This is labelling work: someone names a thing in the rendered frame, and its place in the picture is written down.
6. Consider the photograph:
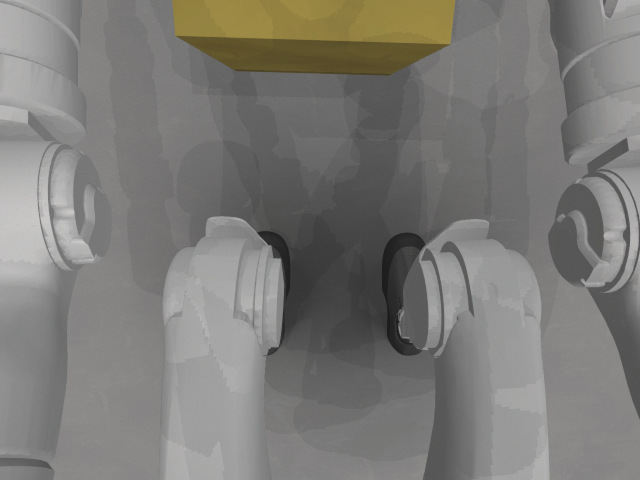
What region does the robot left forearm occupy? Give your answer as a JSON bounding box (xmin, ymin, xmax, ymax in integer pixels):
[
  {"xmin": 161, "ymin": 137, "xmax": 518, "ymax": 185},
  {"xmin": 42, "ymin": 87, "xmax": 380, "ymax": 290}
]
[{"xmin": 0, "ymin": 0, "xmax": 86, "ymax": 147}]

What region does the robot right forearm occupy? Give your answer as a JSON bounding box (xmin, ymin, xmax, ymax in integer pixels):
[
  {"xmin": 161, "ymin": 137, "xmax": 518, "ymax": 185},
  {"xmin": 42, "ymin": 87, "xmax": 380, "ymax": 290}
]
[{"xmin": 548, "ymin": 0, "xmax": 640, "ymax": 173}]

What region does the right robot thigh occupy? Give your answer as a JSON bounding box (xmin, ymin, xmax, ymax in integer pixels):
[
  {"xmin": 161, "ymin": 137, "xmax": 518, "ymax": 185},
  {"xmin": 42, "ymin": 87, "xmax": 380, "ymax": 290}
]
[{"xmin": 409, "ymin": 239, "xmax": 550, "ymax": 480}]

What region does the right robot upper arm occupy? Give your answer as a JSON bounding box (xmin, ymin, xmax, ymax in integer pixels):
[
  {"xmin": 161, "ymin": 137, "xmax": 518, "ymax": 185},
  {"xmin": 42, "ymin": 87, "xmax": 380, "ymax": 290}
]
[{"xmin": 548, "ymin": 167, "xmax": 640, "ymax": 419}]

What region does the robot left foot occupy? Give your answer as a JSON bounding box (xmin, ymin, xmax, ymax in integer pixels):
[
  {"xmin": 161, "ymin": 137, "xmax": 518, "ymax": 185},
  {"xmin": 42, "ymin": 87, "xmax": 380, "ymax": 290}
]
[{"xmin": 257, "ymin": 231, "xmax": 290, "ymax": 355}]

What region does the left robot upper arm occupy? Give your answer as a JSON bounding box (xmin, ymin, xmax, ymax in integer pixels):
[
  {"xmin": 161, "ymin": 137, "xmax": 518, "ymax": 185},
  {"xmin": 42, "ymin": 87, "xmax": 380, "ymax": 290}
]
[{"xmin": 0, "ymin": 140, "xmax": 112, "ymax": 480}]

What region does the carton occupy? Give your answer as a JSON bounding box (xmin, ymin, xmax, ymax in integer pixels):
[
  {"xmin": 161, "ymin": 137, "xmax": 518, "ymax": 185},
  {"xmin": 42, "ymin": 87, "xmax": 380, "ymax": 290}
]
[{"xmin": 172, "ymin": 0, "xmax": 455, "ymax": 76}]

